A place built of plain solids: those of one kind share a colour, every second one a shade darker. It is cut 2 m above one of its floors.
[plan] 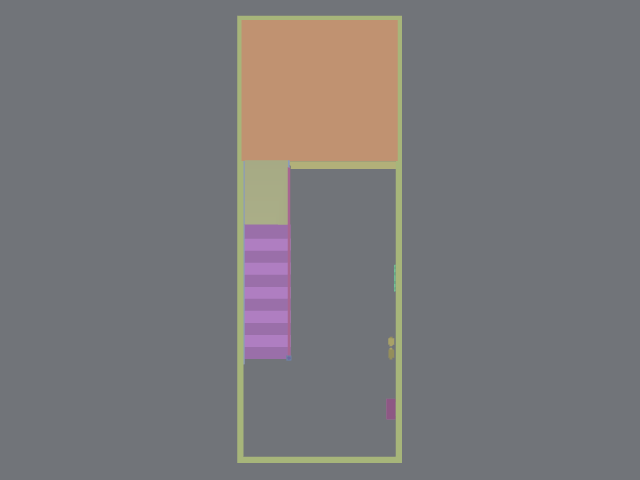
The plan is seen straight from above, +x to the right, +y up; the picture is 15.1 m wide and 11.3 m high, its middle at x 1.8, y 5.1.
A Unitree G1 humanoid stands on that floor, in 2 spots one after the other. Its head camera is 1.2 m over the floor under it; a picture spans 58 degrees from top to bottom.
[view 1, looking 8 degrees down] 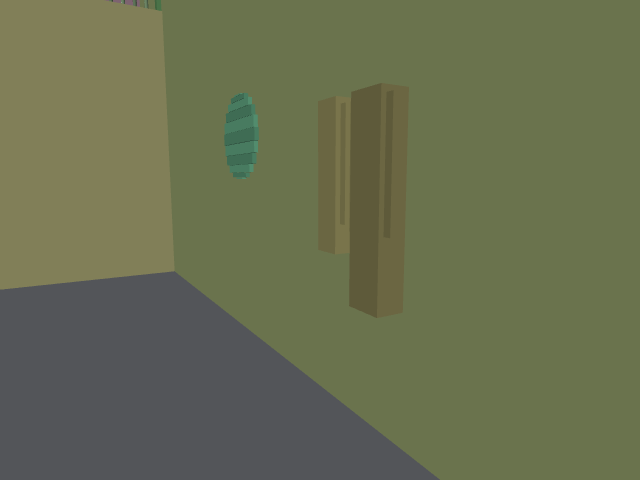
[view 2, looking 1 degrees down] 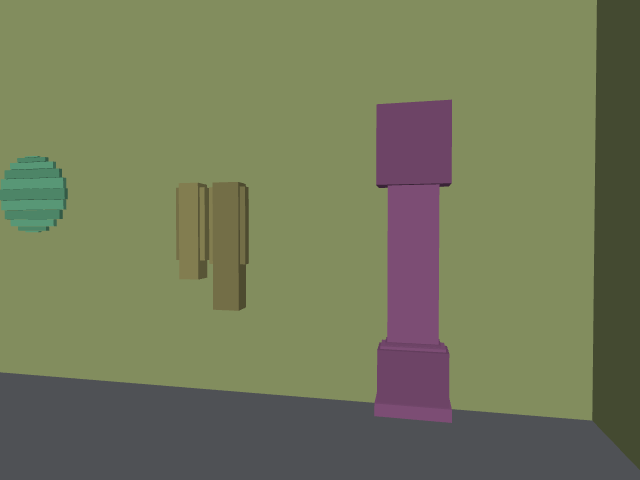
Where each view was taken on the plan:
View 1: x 2.35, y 1.00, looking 59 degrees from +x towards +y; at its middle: coat_pegs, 2.08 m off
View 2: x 0.54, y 1.13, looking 12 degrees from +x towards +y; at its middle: wall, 3.11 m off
